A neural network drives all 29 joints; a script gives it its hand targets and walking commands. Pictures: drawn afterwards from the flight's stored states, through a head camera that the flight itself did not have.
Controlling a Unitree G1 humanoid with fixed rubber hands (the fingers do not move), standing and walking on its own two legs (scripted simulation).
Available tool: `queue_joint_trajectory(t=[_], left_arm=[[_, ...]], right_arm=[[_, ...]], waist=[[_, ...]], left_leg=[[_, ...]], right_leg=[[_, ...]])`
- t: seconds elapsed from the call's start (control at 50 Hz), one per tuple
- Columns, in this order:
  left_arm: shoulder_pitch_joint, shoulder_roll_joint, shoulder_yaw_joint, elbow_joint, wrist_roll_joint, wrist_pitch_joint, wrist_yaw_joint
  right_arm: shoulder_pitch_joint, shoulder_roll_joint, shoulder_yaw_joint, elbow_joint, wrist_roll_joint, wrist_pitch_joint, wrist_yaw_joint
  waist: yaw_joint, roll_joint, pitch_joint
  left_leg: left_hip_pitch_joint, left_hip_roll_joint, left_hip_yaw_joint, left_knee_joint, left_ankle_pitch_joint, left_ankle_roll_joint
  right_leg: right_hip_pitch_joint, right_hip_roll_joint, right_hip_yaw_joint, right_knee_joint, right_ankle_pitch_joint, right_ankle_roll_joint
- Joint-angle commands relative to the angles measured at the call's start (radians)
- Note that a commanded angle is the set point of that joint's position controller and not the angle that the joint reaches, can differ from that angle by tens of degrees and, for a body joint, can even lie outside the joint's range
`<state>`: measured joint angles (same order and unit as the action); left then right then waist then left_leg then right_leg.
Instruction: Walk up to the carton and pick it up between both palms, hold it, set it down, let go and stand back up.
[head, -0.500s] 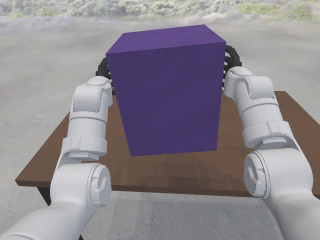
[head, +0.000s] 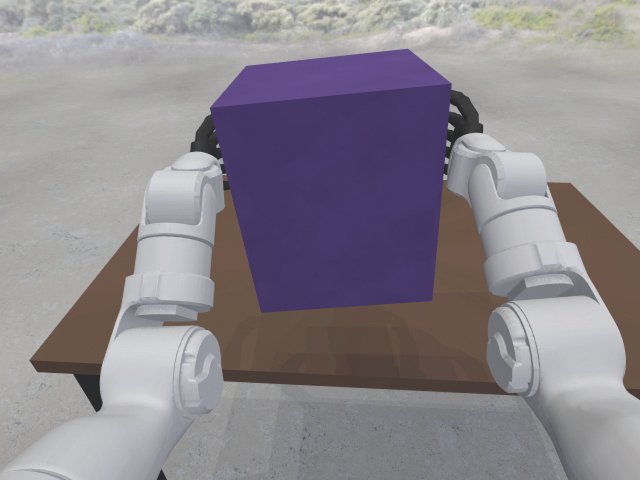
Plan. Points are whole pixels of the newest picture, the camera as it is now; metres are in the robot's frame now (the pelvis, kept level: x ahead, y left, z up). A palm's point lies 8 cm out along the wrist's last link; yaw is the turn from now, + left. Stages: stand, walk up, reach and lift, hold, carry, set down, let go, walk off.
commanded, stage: hold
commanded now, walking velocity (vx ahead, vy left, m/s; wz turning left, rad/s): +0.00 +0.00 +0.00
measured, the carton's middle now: (335, 178) +0.40 -0.01 +0.26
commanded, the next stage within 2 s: set down in 0.26 s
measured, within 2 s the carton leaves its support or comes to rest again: neither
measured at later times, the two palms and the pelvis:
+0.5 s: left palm (205, 162) +0.38 +0.15 +0.29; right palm (462, 140) +0.39 -0.15 +0.31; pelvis +0.00 +0.00 +0.00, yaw +0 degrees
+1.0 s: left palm (227, 200) +0.43 +0.14 +0.21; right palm (441, 202) +0.43 -0.16 +0.21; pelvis +0.04 +0.00 +0.00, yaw +0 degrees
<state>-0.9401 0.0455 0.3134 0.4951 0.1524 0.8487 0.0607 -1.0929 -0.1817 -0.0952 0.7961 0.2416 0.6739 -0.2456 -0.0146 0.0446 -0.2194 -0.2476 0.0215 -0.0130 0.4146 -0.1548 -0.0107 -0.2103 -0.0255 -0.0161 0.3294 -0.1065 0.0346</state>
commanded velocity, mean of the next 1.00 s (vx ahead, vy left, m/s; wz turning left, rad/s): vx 0.00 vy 0.00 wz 0.00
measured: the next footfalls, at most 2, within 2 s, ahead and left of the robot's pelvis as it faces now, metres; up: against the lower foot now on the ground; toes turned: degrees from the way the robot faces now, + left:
none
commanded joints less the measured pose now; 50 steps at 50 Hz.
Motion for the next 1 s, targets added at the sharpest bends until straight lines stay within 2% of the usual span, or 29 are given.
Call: queue_joint_trajectory(t=[0.0, 0.02, 0.06, 0.14, 0.16, 0.18, 0.2, 0.22, 0.24, 0.26, 0.28, 0.3, 0.32, 0.36, 0.42, 0.44, 0.5, 0.58, 0.6, 0.64, 0.68, 0.7, 0.74, 0.76, 0.78, 0.8, 0.82, 0.86, 0.98], left_arm=[[-1.053, -0.560, -0.308, -0.319, -0.200, -0.108, -0.146], [-1.061, -0.548, -0.302, -0.290, -0.196, -0.107, -0.147], [-1.037, -0.564, -0.333, -0.314, -0.222, -0.105, -0.148], [-1.036, -0.567, -0.316, -0.292, -0.209, -0.104, -0.142], [-1.011, -0.574, -0.346, -0.350, -0.231, -0.108, -0.137], [-1.033, -0.548, -0.301, -0.255, -0.190, -0.097, -0.141], [-1.052, -0.573, -0.339, -0.334, -0.226, -0.111, -0.141], [-1.005, -0.560, -0.314, -0.288, -0.208, -0.102, -0.138], [-1.017, -0.561, -0.316, -0.304, -0.205, -0.101, -0.146], [-0.983, -0.561, -0.325, -0.209, -0.206, -0.091, -0.147], [-1.057, -0.549, -0.315, -0.262, -0.204, -0.113, -0.145], [-1.062, -0.553, -0.305, -0.221, -0.201, -0.120, -0.147], [-1.013, -0.531, -0.291, -0.193, -0.190, -0.134, -0.149], [-1.028, -0.534, -0.267, -0.147, -0.168, -0.167, -0.153], [-0.987, -0.507, -0.177, -0.010, -0.091, -0.204, -0.184], [-1.007, -0.482, -0.142, 0.012, -0.067, -0.232, -0.195], [-0.871, -0.447, -0.102, 0.055, 0.003, -0.263, -0.230], [-0.828, -0.470, -0.164, 0.032, 0.020, -0.299, -0.240], [-0.775, -0.454, -0.146, 0.039, 0.039, -0.304, -0.241], [-0.747, -0.511, -0.233, -0.004, 0.009, -0.308, -0.237], [-0.758, -0.564, -0.315, -0.090, -0.028, -0.339, -0.224], [-0.748, -0.570, -0.346, -0.108, -0.035, -0.344, -0.215], [-0.734, -0.620, -0.445, -0.217, -0.068, -0.352, -0.189], [-0.705, -0.637, -0.484, -0.209, -0.091, -0.352, -0.183], [-0.703, -0.657, -0.525, -0.299, -0.103, -0.360, -0.166], [-0.720, -0.678, -0.560, -0.350, -0.121, -0.362, -0.148], [-0.703, -0.705, -0.597, -0.393, -0.127, -0.357, -0.134], [-0.707, -0.693, -0.615, -0.468, -0.147, -0.349, -0.113], [-0.607, -0.658, -0.562, -0.417, -0.112, -0.316, -0.120]], right_arm=[[-0.887, 0.814, 0.310, -0.279, 0.306, -0.036, 0.160], [-0.885, 0.794, 0.294, -0.246, 0.300, -0.031, 0.163], [-0.907, 0.805, 0.329, -0.349, 0.308, -0.043, 0.158], [-0.918, 0.800, 0.333, -0.325, 0.321, -0.037, 0.157], [-0.907, 0.817, 0.351, -0.378, 0.329, -0.047, 0.154], [-0.879, 0.780, 0.310, -0.243, 0.298, -0.023, 0.155], [-0.890, 0.817, 0.325, -0.314, 0.316, -0.036, 0.154], [-0.891, 0.811, 0.329, -0.300, 0.322, -0.031, 0.154], [-0.889, 0.801, 0.322, -0.313, 0.304, -0.029, 0.152], [-0.938, 0.758, 0.267, -0.339, 0.288, -0.049, 0.150], [-0.951, 0.790, 0.286, -0.315, 0.290, -0.059, 0.154], [-0.955, 0.793, 0.257, -0.281, 0.276, -0.064, 0.159], [-0.972, 0.794, 0.254, -0.304, 0.238, -0.078, 0.165], [-0.978, 0.798, 0.208, -0.219, 0.198, -0.116, 0.174], [-0.921, 0.752, 0.121, -0.109, 0.093, -0.182, 0.190], [-0.842, 0.722, 0.040, -0.029, 0.025, -0.208, 0.202], [-0.773, 0.715, 0.012, -0.044, -0.037, -0.284, 0.198], [-0.722, 0.666, 0.023, -0.059, -0.066, -0.374, 0.182], [-0.705, 0.670, 0.028, -0.065, -0.080, -0.387, 0.178], [-0.671, 0.640, 0.030, -0.112, -0.087, -0.419, 0.165], [-0.691, 0.655, 0.097, -0.186, -0.058, -0.462, 0.163], [-0.652, 0.642, 0.109, -0.170, -0.043, -0.473, 0.160], [-0.669, 0.656, 0.191, -0.285, -0.007, -0.508, 0.157], [-0.695, 0.639, 0.199, -0.336, -0.001, -0.523, 0.152], [-0.699, 0.676, 0.265, -0.409, 0.037, -0.535, 0.146], [-0.718, 0.674, 0.295, -0.462, 0.071, -0.543, 0.146], [-0.700, 0.684, 0.350, -0.503, 0.097, -0.547, 0.149], [-0.726, 0.706, 0.429, -0.599, 0.138, -0.532, 0.147], [-0.662, 0.740, 0.505, -0.610, 0.169, -0.471, 0.131]], waist=[[0.009, -0.017, -0.437], [0.001, -0.015, -0.392], [0.004, -0.042, -0.482], [0.017, -0.031, -0.444], [0.010, -0.043, -0.515], [0.002, -0.037, -0.371], [0.001, -0.023, -0.454], [0.015, -0.048, -0.428], [-0.001, -0.037, -0.448], [-0.081, -0.072, -0.351], [-0.055, -0.071, -0.385], [-0.053, -0.061, -0.364], [-0.041, -0.097, -0.344], [-0.032, -0.072, -0.352], [-0.035, -0.065, -0.227], [-0.058, -0.061, -0.177], [-0.047, -0.101, -0.143], [-0.093, -0.039, -0.133], [-0.075, -0.061, -0.125], [-0.122, -0.008, -0.155], [-0.111, 0.008, -0.272], [-0.121, 0.047, -0.297], [-0.110, 0.089, -0.391], [-0.130, 0.085, -0.414], [-0.092, 0.082, -0.466], [-0.103, 0.099, -0.505], [-0.088, 0.128, -0.509], [-0.053, 0.086, -0.572], [-0.036, 0.024, -0.463]], left_leg=[[0.044, -0.054, -0.021, -0.097, 0.090, -0.022], [0.036, -0.057, -0.024, -0.099, 0.061, -0.025], [0.060, -0.062, -0.019, -0.078, 0.125, -0.024], [0.061, -0.063, -0.025, -0.079, 0.121, -0.023], [0.095, -0.062, -0.021, -0.053, 0.198, -0.029], [0.057, -0.062, -0.019, -0.089, 0.072, -0.026], [0.055, -0.058, -0.024, -0.080, 0.109, -0.031], [0.053, -0.062, -0.024, -0.070, 0.120, -0.025], [0.072, -0.060, -0.024, -0.077, 0.109, -0.024], [0.105, -0.068, -0.008, -0.100, -0.012, 0.010], [0.095, -0.067, -0.007, -0.101, -0.030, 0.013], [0.056, -0.065, -0.005, -0.113, -0.064, 0.014], [0.048, -0.067, -0.004, -0.117, -0.083, 0.023], [0.061, -0.050, -0.011, -0.140, -0.133, 0.022], [0.010, -0.044, -0.003, -0.171, -0.251, 0.037], [-0.016, -0.030, -0.018, -0.208, -0.324, 0.042], [0.055, -0.050, 0.011, -0.198, -0.207, 0.038], [0.149, -0.047, 0.014, -0.192, -0.152, 0.009], [0.166, -0.055, 0.024, -0.185, -0.135, 0.016], [0.213, -0.048, 0.017, -0.179, -0.060, -0.014], [0.323, -0.047, 0.012, -0.126, 0.104, -0.035], [0.397, -0.039, 0.003, -0.103, 0.193, -0.056], [0.503, -0.031, 0.001, -0.045, 0.378, -0.093], [0.518, -0.029, -0.008, -0.023, 0.420, -0.100], [0.542, -0.034, -0.009, 0.000, 0.519, -0.100], [0.586, -0.031, -0.021, 0.027, 0.592, -0.113], [0.606, -0.024, -0.029, 0.047, 0.673, -0.123], [0.613, -0.030, -0.035, 0.079, 0.748, -0.109], [0.510, -0.060, -0.027, 0.064, 0.650, -0.068]], right_leg=[[0.300, 0.140, 0.011, 0.016, 0.044, -0.001], [0.273, 0.138, 0.012, -0.001, -0.001, -0.003], [0.313, 0.142, 0.012, 0.008, 0.063, -0.001], [0.278, 0.141, 0.014, 0.000, 0.034, -0.001], [0.311, 0.144, 0.016, 0.005, 0.121, -0.001], [0.256, 0.140, 0.014, -0.020, -0.013, -0.003], [0.288, 0.140, 0.016, 0.000, 0.047, -0.003], [0.282, 0.140, 0.021, -0.010, 0.043, -0.002], [0.294, 0.138, 0.018, -0.005, 0.047, -0.001], [0.262, 0.131, 0.001, -0.035, -0.006, -0.003], [0.270, 0.129, 0.002, -0.027, -0.021, -0.003], [0.244, 0.124, 0.002, -0.032, -0.062, -0.003], [0.239, 0.122, -0.005, -0.039, -0.089, -0.002], [0.238, 0.119, -0.010, -0.035, -0.118, -0.013], [0.208, 0.107, -0.010, -0.053, -0.227, -0.017], [0.240, 0.113, -0.029, -0.044, -0.246, -0.018], [0.278, 0.102, -0.034, -0.077, -0.192, -0.013], [0.286, 0.101, -0.054, -0.088, -0.162, -0.014], [0.286, 0.100, -0.051, -0.100, -0.172, -0.014], [0.305, 0.104, -0.069, -0.090, -0.093, -0.019], [0.295, 0.110, -0.069, -0.086, -0.007, -0.022], [0.274, 0.109, -0.076, -0.090, 0.021, -0.028], [0.261, 0.120, -0.082, -0.085, 0.086, -0.027], [0.264, 0.123, -0.082, -0.085, 0.116, -0.034], [0.282, 0.128, -0.081, -0.073, 0.180, -0.023], [0.269, 0.135, -0.088, -0.068, 0.206, -0.022], [0.254, 0.136, -0.086, -0.068, 0.233, -0.029], [0.278, 0.145, -0.080, -0.047, 0.302, -0.026], [0.326, 0.119, -0.051, -0.038, 0.390, 0.008]])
